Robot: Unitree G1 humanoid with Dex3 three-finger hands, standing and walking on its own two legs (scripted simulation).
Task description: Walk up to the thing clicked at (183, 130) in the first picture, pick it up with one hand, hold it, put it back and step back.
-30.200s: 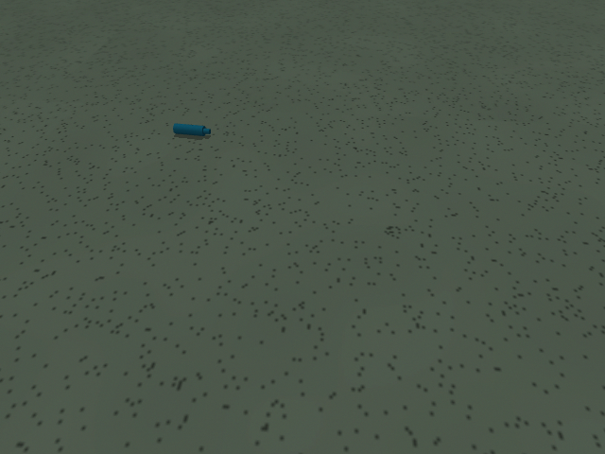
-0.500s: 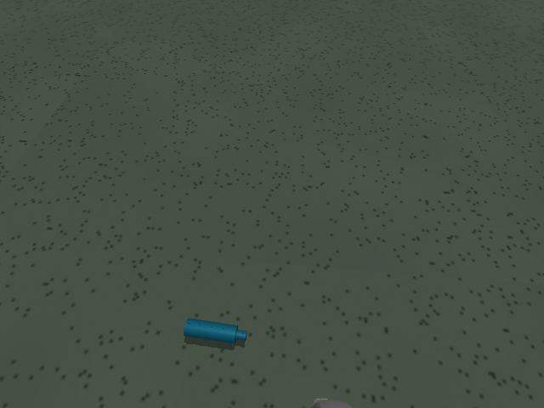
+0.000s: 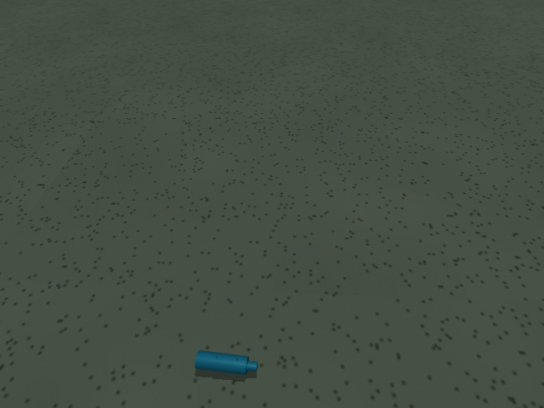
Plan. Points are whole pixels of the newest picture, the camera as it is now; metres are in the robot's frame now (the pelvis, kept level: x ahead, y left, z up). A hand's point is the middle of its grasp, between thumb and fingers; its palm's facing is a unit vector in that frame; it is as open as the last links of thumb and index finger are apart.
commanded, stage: walk up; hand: left
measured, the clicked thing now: (227, 363) +0.44 +0.18 -0.75
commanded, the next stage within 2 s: stand in 0.18 s
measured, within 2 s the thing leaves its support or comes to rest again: neither
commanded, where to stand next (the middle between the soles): +0.04 -0.01 m, yaw -4 degrees
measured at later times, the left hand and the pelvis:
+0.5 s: hand out of the picture +0.09 +0.25 -0.15, palm faces -0.04 -0.94 -0.33, open 7.4 cm; pelvis +0.00 +0.00 +0.01, yaw +0 degrees
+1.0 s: hand out of the picture +0.07 +0.24 -0.15, palm faces -0.01 -0.94 -0.35, open 7.4 cm; pelvis +0.00 -0.01 +0.01, yaw +1 degrees
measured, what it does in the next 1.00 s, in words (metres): stands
